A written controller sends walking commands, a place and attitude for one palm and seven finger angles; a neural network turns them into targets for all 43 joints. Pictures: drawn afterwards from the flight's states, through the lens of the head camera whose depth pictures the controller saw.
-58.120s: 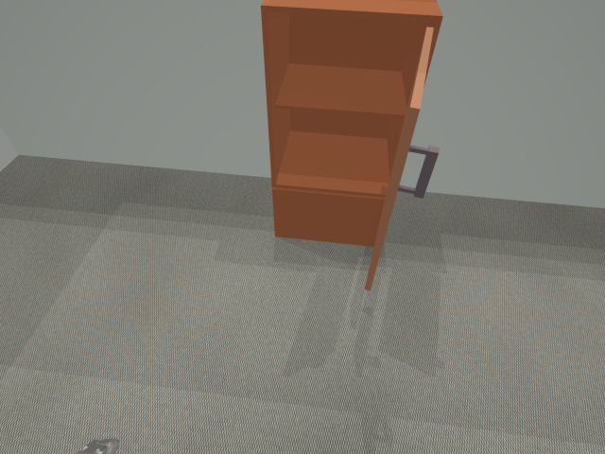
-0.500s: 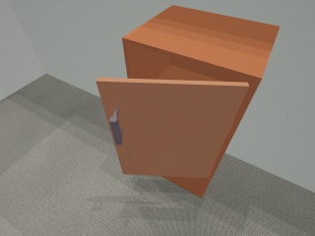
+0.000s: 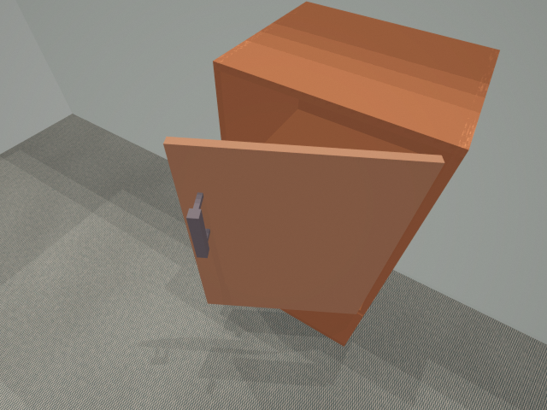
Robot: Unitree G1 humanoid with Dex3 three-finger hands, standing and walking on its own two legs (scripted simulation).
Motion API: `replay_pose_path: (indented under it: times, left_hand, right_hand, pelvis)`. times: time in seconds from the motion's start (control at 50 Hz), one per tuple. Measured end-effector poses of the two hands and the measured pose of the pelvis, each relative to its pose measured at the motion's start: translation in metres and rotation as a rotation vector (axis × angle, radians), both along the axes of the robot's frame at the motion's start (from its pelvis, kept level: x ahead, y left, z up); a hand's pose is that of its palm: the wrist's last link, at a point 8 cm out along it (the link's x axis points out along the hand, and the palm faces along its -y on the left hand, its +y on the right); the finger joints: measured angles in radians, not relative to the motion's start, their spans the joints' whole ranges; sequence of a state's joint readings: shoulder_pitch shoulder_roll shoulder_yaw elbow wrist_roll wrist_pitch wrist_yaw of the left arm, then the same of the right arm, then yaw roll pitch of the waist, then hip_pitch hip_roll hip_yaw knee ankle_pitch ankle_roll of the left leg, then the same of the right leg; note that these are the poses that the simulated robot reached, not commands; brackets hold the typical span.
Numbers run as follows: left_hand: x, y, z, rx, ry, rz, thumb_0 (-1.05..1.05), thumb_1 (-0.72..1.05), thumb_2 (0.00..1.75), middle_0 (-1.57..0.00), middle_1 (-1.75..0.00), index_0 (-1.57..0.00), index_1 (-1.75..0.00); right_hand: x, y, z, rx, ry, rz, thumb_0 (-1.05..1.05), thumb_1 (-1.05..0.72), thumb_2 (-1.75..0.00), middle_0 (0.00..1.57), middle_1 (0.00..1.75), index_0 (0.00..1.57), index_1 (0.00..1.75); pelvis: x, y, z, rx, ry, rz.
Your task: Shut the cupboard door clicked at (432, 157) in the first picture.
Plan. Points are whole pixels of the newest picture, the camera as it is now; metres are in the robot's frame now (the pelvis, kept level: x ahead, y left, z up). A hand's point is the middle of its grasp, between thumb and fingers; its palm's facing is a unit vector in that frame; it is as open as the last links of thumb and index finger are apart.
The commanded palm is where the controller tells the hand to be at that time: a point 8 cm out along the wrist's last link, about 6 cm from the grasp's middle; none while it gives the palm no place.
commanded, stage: look again from close up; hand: left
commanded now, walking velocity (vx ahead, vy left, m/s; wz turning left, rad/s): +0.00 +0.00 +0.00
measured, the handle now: (201, 226) +0.43 +0.16 -0.03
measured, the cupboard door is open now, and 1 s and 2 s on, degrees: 27 27 27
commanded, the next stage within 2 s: raise the hand and make a fist in 0.02 s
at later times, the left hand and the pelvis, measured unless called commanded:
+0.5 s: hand (190, 395) +0.15 +0.13 -0.06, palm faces -0.01 -1.00 +0.03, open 6.4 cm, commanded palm +0.11 +0.21 -0.06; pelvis -0.04 -0.03 -0.09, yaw +3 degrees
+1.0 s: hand (163, 387) +0.16 +0.17 -0.05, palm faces +0.04 -1.00 -0.04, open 4.0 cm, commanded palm +0.13 +0.22 -0.05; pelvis -0.04 -0.03 -0.10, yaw +3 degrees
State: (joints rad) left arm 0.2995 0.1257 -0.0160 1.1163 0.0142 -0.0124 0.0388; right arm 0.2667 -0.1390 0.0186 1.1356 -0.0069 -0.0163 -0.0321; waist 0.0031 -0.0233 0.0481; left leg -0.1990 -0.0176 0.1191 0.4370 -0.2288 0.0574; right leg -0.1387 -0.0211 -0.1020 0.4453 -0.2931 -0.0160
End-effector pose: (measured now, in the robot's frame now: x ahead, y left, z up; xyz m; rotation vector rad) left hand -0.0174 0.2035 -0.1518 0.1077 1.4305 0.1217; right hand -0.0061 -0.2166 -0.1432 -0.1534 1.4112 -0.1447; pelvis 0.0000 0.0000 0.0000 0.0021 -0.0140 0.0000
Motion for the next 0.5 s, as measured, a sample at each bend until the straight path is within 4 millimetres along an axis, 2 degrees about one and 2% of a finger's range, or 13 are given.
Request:
replay_pose_path:
  times: [0.14,0.16,0.2,0.24,0.3,0.36,0.4,0.44,0.5]
  left_hand:
    - [0.007,0.003,0.000,0.010,-0.005,-0.005,0.00,0.91,0.90,-0.20,-0.30,-0.20,-0.30]
    - [0.015,0.010,0.005,0.031,-0.036,0.041,0.02,0.92,0.90,-0.20,-0.30,-0.20,-0.30]
    - [0.050,0.030,0.033,0.102,-0.261,0.072,0.04,0.95,0.90,-0.21,-0.31,-0.21,-0.30]
    - [0.091,0.037,0.071,0.154,-0.532,0.061,0.05,0.96,0.90,-0.21,-0.32,-0.21,-0.31]
    - [0.150,0.028,0.116,0.148,-0.906,0.033,0.04,0.96,0.90,-0.23,-0.34,-0.23,-0.33]
    - [0.183,0.005,0.136,0.021,-1.211,0.006,0.03,0.94,0.90,-0.26,-0.38,-0.26,-0.37]
    - [0.186,-0.011,0.135,-0.083,-1.373,-0.037,0.02,0.93,0.90,-0.29,-0.41,-0.29,-0.40]
    - [0.177,-0.022,0.123,-0.139,-1.463,-0.097,0.01,0.93,0.90,-0.32,-0.44,-0.32,-0.44]
    - [0.150,-0.020,0.094,-0.138,-1.433,-0.114,0.01,0.91,0.90,-0.38,-0.50,-0.38,-0.49]
  right_hand:
    - [0.010,-0.002,0.000,-0.008,-0.008,0.004,0.01,-0.93,-0.90,0.20,0.29,0.20,0.30]
    - [0.013,-0.004,0.002,-0.022,-0.046,0.004,0.01,-0.94,-0.90,0.20,0.29,0.20,0.30]
    - [0.028,-0.012,0.010,-0.058,-0.209,0.003,0.02,-0.94,-0.90,0.20,0.29,0.20,0.30]
    - [0.046,-0.020,0.016,-0.064,-0.370,0.009,0.02,-0.94,-0.90,0.20,0.29,0.20,0.30]
    - [0.078,-0.032,0.018,-0.058,-0.549,0.075,0.01,-0.93,-0.90,0.20,0.29,0.20,0.30]
    - [0.111,-0.043,0.022,-0.065,-0.678,0.126,0.01,-0.92,-0.90,0.20,0.29,0.20,0.30]
    - [0.133,-0.049,0.026,-0.078,-0.747,0.160,0.01,-0.91,-0.90,0.20,0.29,0.20,0.30]
    - [0.155,-0.055,0.027,-0.090,-0.807,0.195,0.01,-0.91,-0.90,0.20,0.29,0.20,0.30]
    - [0.183,-0.058,0.025,-0.097,-0.878,0.233,0.01,-0.91,-0.90,0.20,0.29,0.20,0.30]
  pelvis:
    - [0.006,0.001,0.000,-0.005,0.004,0.000]
    - [0.005,0.001,-0.001,-0.006,0.004,0.001]
    - [0.005,-0.001,-0.004,0.004,0.013,0.002]
    - [0.003,-0.001,-0.007,0.013,0.022,0.027]
    - [-0.005,-0.002,-0.018,0.011,0.063,0.077]
    - [-0.015,-0.007,-0.033,0.004,0.131,0.066]
    - [-0.021,-0.014,-0.047,0.007,0.176,0.054]
    - [-0.028,-0.021,-0.064,0.008,0.208,0.048]
    - [-0.036,-0.030,-0.087,0.004,0.230,0.050]
